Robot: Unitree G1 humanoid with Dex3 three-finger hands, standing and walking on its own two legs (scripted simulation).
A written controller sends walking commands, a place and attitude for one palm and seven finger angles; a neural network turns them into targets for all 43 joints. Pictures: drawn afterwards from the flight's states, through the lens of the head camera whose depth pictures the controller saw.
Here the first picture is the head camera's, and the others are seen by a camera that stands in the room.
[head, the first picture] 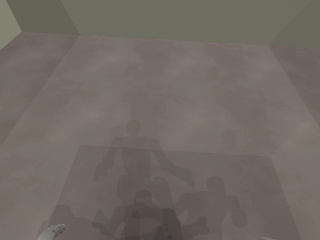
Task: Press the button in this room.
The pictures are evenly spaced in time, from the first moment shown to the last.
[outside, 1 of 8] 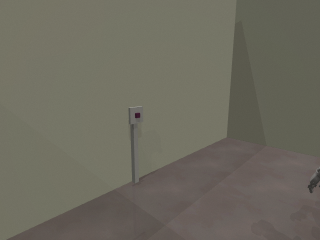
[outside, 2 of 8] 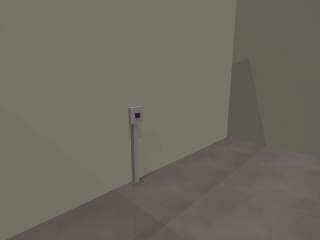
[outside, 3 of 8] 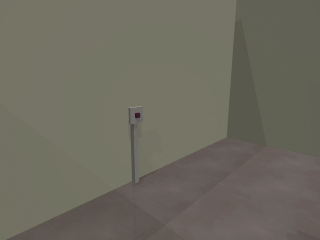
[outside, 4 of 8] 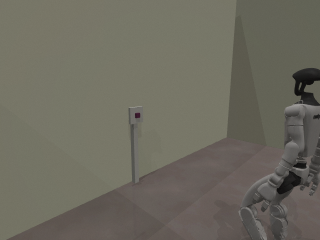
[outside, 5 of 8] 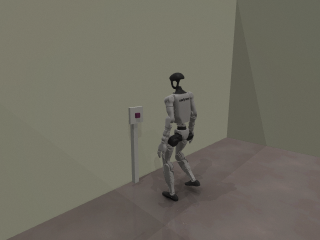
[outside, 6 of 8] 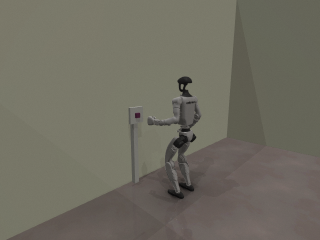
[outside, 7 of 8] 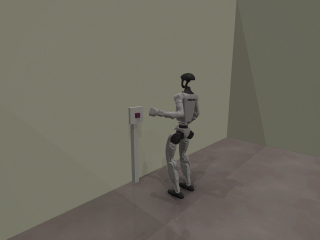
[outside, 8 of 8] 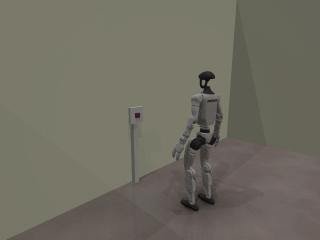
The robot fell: no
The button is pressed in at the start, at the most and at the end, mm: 0 12 0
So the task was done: yes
